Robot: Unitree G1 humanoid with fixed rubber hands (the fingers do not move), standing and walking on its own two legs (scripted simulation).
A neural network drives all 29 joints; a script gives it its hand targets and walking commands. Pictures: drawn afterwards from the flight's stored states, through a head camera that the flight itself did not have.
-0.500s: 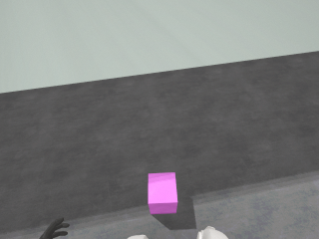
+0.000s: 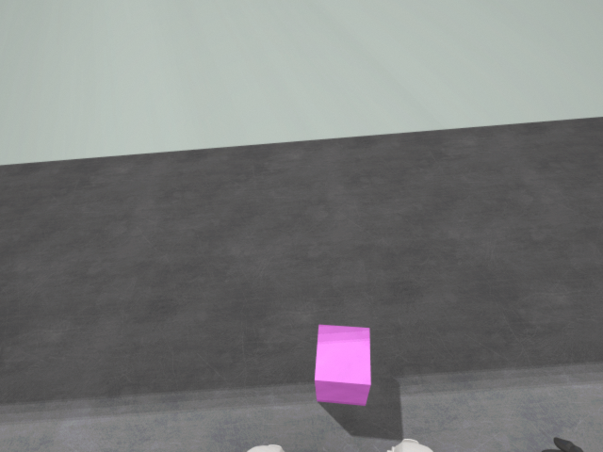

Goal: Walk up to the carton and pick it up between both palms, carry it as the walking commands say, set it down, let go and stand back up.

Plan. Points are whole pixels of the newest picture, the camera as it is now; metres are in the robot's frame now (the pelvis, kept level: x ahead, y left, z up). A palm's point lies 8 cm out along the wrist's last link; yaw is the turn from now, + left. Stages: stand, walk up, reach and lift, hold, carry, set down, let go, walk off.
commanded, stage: walk up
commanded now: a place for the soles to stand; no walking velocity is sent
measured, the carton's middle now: (342, 365) +0.46 -0.03 -0.63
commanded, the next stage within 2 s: reach and lift in 1.56 s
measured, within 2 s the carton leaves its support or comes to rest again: neither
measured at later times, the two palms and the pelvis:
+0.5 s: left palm out of the picture +0.09 +0.30 -0.08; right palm out of the picture +0.13 -0.31 -0.07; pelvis +0.01 -0.01 +0.03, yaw +0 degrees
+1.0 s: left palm out of the picture +0.14 +0.29 -0.06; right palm out of the picture +0.08 -0.31 -0.07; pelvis +0.03 -0.01 +0.05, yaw -3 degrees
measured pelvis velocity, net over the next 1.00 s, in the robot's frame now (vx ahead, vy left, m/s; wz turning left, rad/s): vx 0.03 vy -0.01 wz -0.04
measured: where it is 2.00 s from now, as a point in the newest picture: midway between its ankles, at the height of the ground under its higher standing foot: outside the picture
